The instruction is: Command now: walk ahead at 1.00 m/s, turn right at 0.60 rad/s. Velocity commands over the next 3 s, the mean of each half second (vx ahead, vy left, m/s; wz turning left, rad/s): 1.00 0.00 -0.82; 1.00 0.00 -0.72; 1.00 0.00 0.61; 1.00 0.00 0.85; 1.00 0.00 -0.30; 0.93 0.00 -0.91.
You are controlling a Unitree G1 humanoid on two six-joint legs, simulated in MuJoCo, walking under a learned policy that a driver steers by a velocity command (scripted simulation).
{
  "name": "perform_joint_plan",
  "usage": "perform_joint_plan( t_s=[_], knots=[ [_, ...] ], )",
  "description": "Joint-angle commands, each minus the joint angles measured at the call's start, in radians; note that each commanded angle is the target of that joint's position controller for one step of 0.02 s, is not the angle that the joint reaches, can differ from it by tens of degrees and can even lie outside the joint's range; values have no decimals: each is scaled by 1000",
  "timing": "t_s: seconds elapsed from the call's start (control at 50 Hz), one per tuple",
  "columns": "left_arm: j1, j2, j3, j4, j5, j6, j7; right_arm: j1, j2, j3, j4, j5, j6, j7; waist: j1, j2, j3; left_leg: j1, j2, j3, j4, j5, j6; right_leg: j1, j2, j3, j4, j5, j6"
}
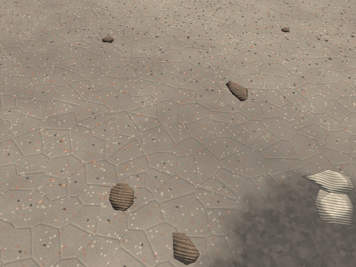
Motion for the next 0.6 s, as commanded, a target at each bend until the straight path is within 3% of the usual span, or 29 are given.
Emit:
perform_joint_plan(
  t_s=[0.02, 0.04, 0.08, 0.14, 0.18, 0.2, 0.22, 0.24, 0.28, 0.3, 0.32, 0.34, 0.36, 0.38, 0.4, 0.42, 0.46, 0.5, 0.54, 0.58, 0.6],
  knots=[
    [144, 98, 30, 16, -4, -11, 10, -96, -90, 6, -166, -26, -20, 10, -14, 27, -22, -442, 119, -77, -13, 3, -28, 307, -281, 591, -351, -172, -187],
    [144, 95, 27, 25, -6, -19, 11, -91, -76, 14, -168, -36, -1, 14, -37, 12, 4, -425, 137, -67, -69, -17, -43, 240, -246, 548, -368, -149, -182],
    [150, 124, 35, 24, -12, -35, 8, -139, -62, 28, -202, -39, 22, 19, -48, -9, 42, -409, 156, -27, -205, -32, -73, 122, -206, 489, -415, -116, -193],
    [151, 137, 48, 14, -16, -43, 8, -331, -41, 50, -280, -9, 17, 36, 1, -33, 98, -317, 146, 32, -521, 217, -110, -2, -148, 424, -481, 11, -159],
    [185, 149, 58, 22, -29, -46, 2, -380, -25, 55, -296, 6, 13, 40, 43, -50, 62, -217, 115, 50, -650, 392, -103, 29, -142, 414, -469, 192, -114],
    [203, 154, 61, 27, -33, -45, -1, -380, -28, 52, -292, 11, 15, 36, 60, -36, 25, -207, 95, 58, -663, 427, -99, 94, -140, 409, -451, 279, -99],
    [220, 163, 65, 29, -35, -45, 3, -400, -35, 51, -309, 14, 11, 31, 69, -84, 28, -198, 100, 40, -704, 424, -90, 137, -165, 437, -403, 369, -92],
    [228, 161, 66, 35, -33, -42, 9, -411, -48, 47, -316, 13, 8, 26, 73, -76, 22, -198, 90, 36, -749, 397, -83, 205, -167, 438, -368, 433, -78],
    [217, 188, 73, 35, -26, -37, 22, -335, -91, 26, -292, 10, 2, 12, 35, -62, -54, -48, 44, 36, -820, 292, -65, 280, -164, 439, -225, 622, -36],
    [197, 223, 79, 31, -19, -38, 21, -193, -133, 5, -255, 14, -2, 0, -38, -60, -152, 112, 32, 33, -814, 212, -51, 289, -151, 425, -45, 719, -15],
    [141, 230, 81, 17, -14, -46, 16, 6, -173, -18, -210, 12, -8, -18, -151, -58, -250, 350, 101, -17, -787, 143, -31, 175, -113, 408, 193, 636, 4],
    [116, 115, 51, -13, -8, -60, 17, 241, -248, -51, -179, -12, -9, -42, -227, 66, -403, 587, 336, -236, -787, -227, 0, 31, -65, 325, 522, 223, -5],
    [233, -1, 13, -74, -61, -55, 18, 172, -313, -67, -185, -31, -1, -37, -101, 396, -545, 761, 606, -815, -988, -419, 116, -249, 21, 207, 808, -340, 29],
    [171, 80, 13, -48, -32, -33, 28, 78, -233, -72, -194, -19, 13, -32, -105, 234, -412, 640, 550, -819, -1034, -569, 133, -388, -87, 167, 859, -228, 13],
    [58, 114, 23, -47, -9, -21, 20, 24, -129, -48, -196, -11, 13, -29, -122, 96, -250, 499, 484, -607, -1026, -434, 108, -403, -130, 144, 813, -146, 16],
    [7, 104, 24, -54, -1, -13, 7, 18, -87, -38, -170, -14, 12, -24, -108, 14, -147, 372, 442, -452, -1038, -215, 93, -381, -159, 134, 769, -118, 23],
    [-38, 53, 15, -83, 20, 14, -22, 61, -62, -31, -110, -5, -2, -23, -70, 48, -56, 241, 385, -249, -1071, -4, 61, -360, -203, 130, 730, -122, 33],
    [-98, 9, -1, -133, 18, 38, -36, 89, -32, -26, -63, 21, -20, -8, -41, 76, -22, 216, 379, -129, -1096, 163, 39, -408, -235, 116, 711, -118, 36],
    [-169, 2, -13, -188, 20, 45, -50, 62, -35, -26, -51, 29, -31, 0, -13, 76, 1, 167, 358, 7, -1140, 295, 20, -420, -240, 89, 662, -30, 41],
    [-225, 11, -23, -226, 16, 42, -64, 19, -51, -29, -45, 25, -41, -1, 15, 74, 37, 104, 312, 142, -1178, 383, 2, -369, -233, 53, 525, 99, 41],
    [-256, 19, -27, -235, 14, 43, -72, 10, -65, -32, -40, 24, -43, -1, 18, 44, 57, 81, 289, 202, -1204, 409, -9, -318, -221, 15, 429, 154, 33]
  ],
)
Next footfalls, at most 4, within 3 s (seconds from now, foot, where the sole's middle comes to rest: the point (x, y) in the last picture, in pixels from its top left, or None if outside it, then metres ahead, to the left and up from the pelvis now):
0.34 left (162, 246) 0.55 0.10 -0.76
0.78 right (253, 184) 0.83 -0.28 -0.76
1.22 left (281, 111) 1.26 -0.47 -0.76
1.64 right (335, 74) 1.56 -0.83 -0.76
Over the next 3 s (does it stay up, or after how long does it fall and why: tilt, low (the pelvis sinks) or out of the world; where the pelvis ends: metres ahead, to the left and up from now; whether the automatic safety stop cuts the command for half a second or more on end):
stays up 2.67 -0.80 0.00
